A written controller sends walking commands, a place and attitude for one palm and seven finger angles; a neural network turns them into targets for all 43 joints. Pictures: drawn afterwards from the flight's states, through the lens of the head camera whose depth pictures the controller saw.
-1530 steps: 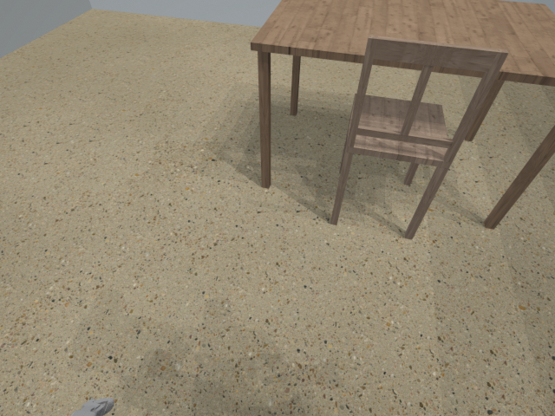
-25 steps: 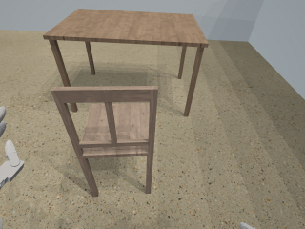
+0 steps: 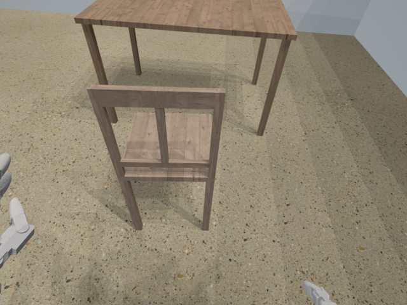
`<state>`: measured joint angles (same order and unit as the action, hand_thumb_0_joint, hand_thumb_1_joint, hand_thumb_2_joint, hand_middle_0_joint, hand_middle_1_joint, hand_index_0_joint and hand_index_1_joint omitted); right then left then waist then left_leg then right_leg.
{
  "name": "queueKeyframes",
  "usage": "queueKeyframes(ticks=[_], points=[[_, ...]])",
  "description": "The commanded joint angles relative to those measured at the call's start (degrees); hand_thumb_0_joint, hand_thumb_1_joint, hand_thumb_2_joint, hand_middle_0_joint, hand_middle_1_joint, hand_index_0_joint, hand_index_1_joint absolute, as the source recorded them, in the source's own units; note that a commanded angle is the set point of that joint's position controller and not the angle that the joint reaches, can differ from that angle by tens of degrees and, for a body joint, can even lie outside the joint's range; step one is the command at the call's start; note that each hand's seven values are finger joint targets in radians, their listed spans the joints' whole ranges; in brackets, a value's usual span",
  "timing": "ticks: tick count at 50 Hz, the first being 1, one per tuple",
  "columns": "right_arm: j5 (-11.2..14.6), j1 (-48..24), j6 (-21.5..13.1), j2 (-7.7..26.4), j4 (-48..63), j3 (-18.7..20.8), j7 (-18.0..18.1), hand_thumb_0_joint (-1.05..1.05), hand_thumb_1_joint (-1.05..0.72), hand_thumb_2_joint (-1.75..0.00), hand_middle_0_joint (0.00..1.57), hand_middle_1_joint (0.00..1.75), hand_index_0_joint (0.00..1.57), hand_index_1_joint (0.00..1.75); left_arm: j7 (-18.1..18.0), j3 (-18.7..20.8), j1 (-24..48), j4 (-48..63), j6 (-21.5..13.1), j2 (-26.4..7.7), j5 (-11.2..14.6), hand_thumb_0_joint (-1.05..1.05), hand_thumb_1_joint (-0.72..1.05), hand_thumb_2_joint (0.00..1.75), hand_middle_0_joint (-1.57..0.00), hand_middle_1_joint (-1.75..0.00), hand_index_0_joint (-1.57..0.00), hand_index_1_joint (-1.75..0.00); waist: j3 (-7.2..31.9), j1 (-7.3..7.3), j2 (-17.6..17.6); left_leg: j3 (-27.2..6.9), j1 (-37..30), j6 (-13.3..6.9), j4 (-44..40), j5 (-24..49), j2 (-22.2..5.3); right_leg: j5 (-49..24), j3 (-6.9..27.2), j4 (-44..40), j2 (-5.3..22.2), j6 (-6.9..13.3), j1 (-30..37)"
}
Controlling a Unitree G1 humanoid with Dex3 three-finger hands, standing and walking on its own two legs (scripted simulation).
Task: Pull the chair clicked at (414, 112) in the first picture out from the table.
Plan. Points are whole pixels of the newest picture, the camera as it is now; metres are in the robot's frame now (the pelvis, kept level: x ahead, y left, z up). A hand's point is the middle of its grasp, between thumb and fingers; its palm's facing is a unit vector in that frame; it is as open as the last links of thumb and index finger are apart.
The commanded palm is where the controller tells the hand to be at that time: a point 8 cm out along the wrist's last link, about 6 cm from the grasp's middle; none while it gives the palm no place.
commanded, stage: stop stepping back and stand still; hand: left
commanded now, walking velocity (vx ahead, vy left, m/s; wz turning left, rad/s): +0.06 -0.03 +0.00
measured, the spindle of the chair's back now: (162, 136) +0.64 +0.17 -0.09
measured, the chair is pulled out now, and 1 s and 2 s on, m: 0.65 0.65 0.65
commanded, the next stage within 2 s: let the arm hang, fingers relaxed in 0.28 s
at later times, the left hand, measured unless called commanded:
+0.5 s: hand (70, 267) +0.19 +0.27 -0.03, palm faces +0.24 -0.88 -0.40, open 7.4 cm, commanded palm none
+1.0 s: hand out of the picture -0.01 +0.21 -0.16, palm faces +0.04 -0.96 -0.27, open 7.3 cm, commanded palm none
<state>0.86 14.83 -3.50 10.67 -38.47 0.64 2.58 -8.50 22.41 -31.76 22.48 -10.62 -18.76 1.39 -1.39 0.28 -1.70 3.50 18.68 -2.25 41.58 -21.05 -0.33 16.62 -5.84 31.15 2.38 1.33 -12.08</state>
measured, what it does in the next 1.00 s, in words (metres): steps on the spot: left foot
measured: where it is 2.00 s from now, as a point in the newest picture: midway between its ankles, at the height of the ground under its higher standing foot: outside the picture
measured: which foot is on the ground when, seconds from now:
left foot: up 0.00-0.02, down 0.04-1.00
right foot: down 0.00-1.00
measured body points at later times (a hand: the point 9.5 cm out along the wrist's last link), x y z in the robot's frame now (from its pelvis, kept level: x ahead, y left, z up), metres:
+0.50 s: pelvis +0.01 +0.02 +0.00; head +0.02 +0.00 +0.44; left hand +0.17 +0.32 +0.00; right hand +0.14 -0.22 -0.13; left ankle +0.04 +0.11 -0.73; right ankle +0.01 -0.10 -0.73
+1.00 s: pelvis +0.00 +0.01 +0.01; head +0.02 +0.00 +0.45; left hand -0.01 +0.26 -0.14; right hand +0.00 -0.21 -0.16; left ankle +0.04 +0.11 -0.73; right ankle +0.01 -0.10 -0.73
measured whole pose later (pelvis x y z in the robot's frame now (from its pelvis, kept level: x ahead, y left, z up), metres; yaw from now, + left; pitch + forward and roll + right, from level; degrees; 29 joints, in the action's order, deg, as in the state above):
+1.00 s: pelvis +0.00 +0.01 +0.01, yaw +2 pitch -2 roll -1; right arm -1.2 19.1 1.3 9.1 -57.8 0.1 0.8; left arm -2.0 -0.2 -19.1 -57.0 1.5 -11.6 -0.7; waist -3.5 -0.8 2.3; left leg 0.8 14.1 -1.5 26.7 -10.9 0.6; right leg 14.2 -6.6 25.9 1.5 0.7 -9.9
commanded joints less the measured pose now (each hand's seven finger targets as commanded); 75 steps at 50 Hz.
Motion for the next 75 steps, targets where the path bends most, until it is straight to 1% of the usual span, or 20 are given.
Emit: queueKeyframes(ticks=[1,2,3,5,8,11,13,15,17,18,19,20,22,25,27,28,31,34,44,75], points=[[-0.83,-7.62,-6.74,7.07,10.68,2.14,2.38,0.0,-0.9,-0.9,0.2,0.3,0.2,0.3,-2.42,7.79,12.16,28.98,-6.88,-18.63,-0.47,0.0,0.9,0.9,-0.2,-0.3,-0.2,-0.3,1.06,-0.74,11.42,-4.56,-13.36,-2.04,-22.88,0.38,-2.77,10.48,7.0,-1.75,5.4,3.22,-8.92],[-0.78,-7.37,-7.13,8.39,11.52,2.68,2.09,0.0,-0.9,-0.9,0.2,0.3,0.2,0.3,-2.57,8.17,11.2,31.58,-7.0,-18.21,-0.61,0.0,0.9,0.9,-0.2,-0.3,-0.2,-0.3,1.27,0.04,22.7,-17.21,-15.6,-5.18,-26.97,3.52,-10.85,11.0,4.06,8.43,-0.1,1.16,-13.85],[-0.6,-6.55,-7.26,7.29,11.67,2.8,1.66,0.0,-0.9,-0.9,0.2,0.3,0.2,0.3,-2.45,9.17,10.21,32.6,-6.86,-19.29,-1.24,0.0,0.9,0.9,-0.2,-0.3,-0.2,-0.3,2.72,0.34,26.1,-21.53,-15.22,-7.82,-27.96,8.96,-15.55,14.98,2.17,18.35,-1.97,-0.04,-15.14],[-0.52,-6.55,-7.81,5.72,10.8,2.86,1.09,0.0,-0.9,-0.9,0.2,0.3,0.2,0.3,-1.86,13.46,6.5,25.9,-6.15,-22.39,-0.27,0.0,0.9,0.9,-0.2,-0.3,-0.2,-0.3,0.53,-0.47,25.65,-25.4,-2.74,-9.2,-32.65,-5.2,-16.75,13.48,6.29,29.42,-0.67,-0.25,-11.22],[0.7,-5.06,-6.87,6.66,10.18,3.03,-0.25,0.0,-0.9,-0.9,0.2,0.3,0.2,0.3,-1.08,13.23,-0.4,16.72,-5.71,-17.62,0.55,0.0,0.9,0.9,-0.2,-0.3,-0.2,-0.3,1.18,0.12,13.5,-12.74,-1.9,-5.93,-25.23,9.74,-12.59,8.52,2.81,11.12,0.23,-0.9,-4.9],[1.6,-4.12,-5.62,7.22,11.01,2.99,-0.28,0.0,-0.9,-0.9,0.2,0.3,0.2,0.3,0.27,11.33,-5.55,9.3,-4.96,-14.2,1.85,0.0,0.9,0.9,-0.2,-0.3,-0.2,-0.3,3.82,-0.45,8.21,-9.38,-1.58,-2.74,-20.99,10.3,-9.91,-0.73,-0.03,-7.43,-1.65,-1.51,3.69],[1.39,-5.07,-5.49,7.38,10.54,3.17,0.13,0.0,-0.9,-0.9,0.2,0.3,0.2,0.3,0.62,11.02,-2.25,6.49,-4.99,-15.34,1.8,0.0,0.9,0.9,-0.2,-0.3,-0.2,-0.3,3.59,-1.18,-0.03,-8.47,3.22,-0.47,-17.47,2.07,-7.1,-5.83,4.94,-14.82,1.35,-0.32,9.91],[1.21,-5.06,-6.27,7.29,10.18,3.2,0.19,0.0,-0.9,-0.9,0.2,0.3,0.2,0.3,0.3,9.45,1.3,5.98,-4.94,-15.3,1.9,0.0,0.9,0.9,-0.2,-0.3,-0.2,-0.3,2.81,-2.31,-5.46,-5.53,1.52,0.73,-12.01,0.76,-3.14,-9.81,14.48,-15.9,9.17,3.04,4.91],[1.61,-4.44,-6.18,8.5,10.1,4.39,0.14,0.0,-0.9,-0.9,0.2,0.3,0.2,0.3,0.68,5.25,2.48,8.27,-3.71,-12.42,2.08,0.0,0.9,0.9,-0.2,-0.3,-0.2,-0.3,3.56,-1.94,-12.85,-4.91,-3.82,0.82,-10.52,4.24,-2.1,-5.23,16.16,-16.31,10.42,4.17,0.42],[1.31,-5.4,-6.33,8.2,10.29,3.95,0.3,0.0,-0.9,-0.9,0.2,0.3,0.2,0.3,0.34,5.72,3.84,10.62,-3.78,-13.47,1.83,0.0,0.9,0.9,-0.2,-0.3,-0.2,-0.3,3.38,-1.86,-10.43,-4.99,-5.43,0.57,-13.37,6.3,-2.5,-6.54,14.62,-15.18,10.05,3.88,0.76],[-0.9,-3.23,-6.33,10.75,-1.3,4.05,-4.41,0.0,-0.9,-0.9,0.2,0.3,0.2,0.3,6.62,-14.82,5.24,-27.48,5.27,-0.7,-5.15,0.0,0.9,0.9,-0.2,-0.3,-0.2,-0.3,4.23,-5.03,-2.5,-8.15,-3.76,0.71,-6.36,26.36,-4.91,-22.96,4.77,0.5,9.68,2.98,-5.92],[-0.99,0.08,-3.31,6.21,-1.38,3.54,-3.81,0.0,-0.9,-0.9,0.2,0.3,0.2,0.3,7.43,-15.77,4.84,-28.21,9.55,4.61,-4.27,0.0,0.9,0.9,-0.2,-0.3,-0.2,-0.3,8.4,-3.58,0.17,-9.21,-6.48,-0.22,-10.92,33.65,-6.43,-18.1,3.53,1.46,4.55,1.13,-4.93],[-1.78,-4.04,-1.26,7.82,-0.57,2.38,-3.02,0.0,-0.9,-0.9,0.2,0.3,0.2,0.3,7.56,-16.86,5.4,-31.19,11.19,5.53,-3.63,0.0,0.9,0.9,-0.2,-0.3,-0.2,-0.3,5.89,-0.78,6.07,-14.48,3.12,-3.55,-17.8,22.26,-10.55,-0.28,2.74,4.47,1.75,-1.1,-2.19],[-2.62,-3.87,0.43,6.7,-0.8,1.25,-2.64,0.0,-0.9,-0.9,0.2,0.3,0.2,0.3,7.37,-17.6,9.07,-41.31,10.89,2.35,-3.68,0.0,0.9,0.9,-0.2,-0.3,-0.2,-0.3,4.24,0.34,-5.87,-12.04,3.17,-1.9,-14.69,21.77,-5.52,-11.26,5.91,-2.83,3.84,0.52,2.75],[-2.35,-1.76,1.33,7.09,-3.02,1.2,-2.37,0.0,-0.9,-0.9,0.2,0.3,0.2,0.3,7.1,-18.08,10.74,-48.25,10.66,0.58,-3.35,0.0,0.9,0.9,-0.2,-0.3,-0.2,-0.3,6.24,-0.37,-7.78,-9.16,-1.3,-0.47,-11.82,23.78,-2.58,-18.34,7.67,-3.71,7.03,3.08,4.16],[-2.18,-0.94,1.58,7.03,-4.46,1.02,-2.24,0.0,-0.9,-0.9,0.2,0.3,0.2,0.3,7.02,-18.62,11.36,-51.64,10.65,0.15,-3.03,0.0,0.9,0.9,-0.2,-0.3,-0.2,-0.3,7.32,-0.72,-5.8,-8.64,-3.72,-0.2,-11.9,24.69,-2.36,-18.68,7.4,-3.71,7.44,3.5,4.2],[-2.08,-0.47,1.86,6.92,-8.29,0.1,-1.94,0.0,-0.9,-0.9,0.2,0.3,0.2,0.3,6.77,-20.23,11.61,-60.49,10.93,0.46,-2.18,0.0,0.9,0.9,-0.2,-0.3,-0.2,-0.3,4.15,-0.15,9.44,-10.49,-4.98,-0.83,-16.67,25.95,-4.37,-10.27,5.51,-4.91,4.13,1.26,3.36],[-2.27,0.45,2.48,4.89,-10.04,0.42,-1.63,0.0,-0.9,-0.9,0.2,0.3,0.2,0.3,6.36,-19.85,10.17,-65.19,11.07,2.47,-2.34,0.0,0.9,0.9,-0.2,-0.3,-0.2,-0.3,2.68,-0.09,16.19,-10.38,-3.84,-0.67,-19.06,16.43,-4.15,-6.38,4.6,-7.41,3.45,1.4,4.04],[-1.9,6.06,3.7,4.66,-14.85,0.85,-1.67,0.0,-0.9,-0.9,0.2,0.3,0.2,0.3,6.72,-21.66,12.62,-74.21,10.79,2.82,-1.97,0.0,0.9,0.9,-0.2,-0.3,-0.2,-0.3,-3.25,-0.87,-0.42,-10.35,-1.63,-0.68,-21.44,3.83,-4.12,1.34,5.63,-12.14,4.33,1.92,0.77],[-1.6,10.17,3.33,-0.49,-22.44,0.11,-0.64,0.0,-0.9,-0.9,0.2,0.3,0.2,0.3,6.04,-22.3,8.17,-82.42,10.28,7.14,-1.8,0.0,0.9,0.9,-0.2,-0.3,-0.2,-0.3,-6.08,-0.75,2.34,-8.7,-3.99,-0.66,-21.5,6.44,-4.15,0.55,6.06,-12.8,3.66,2.05,-1.9]])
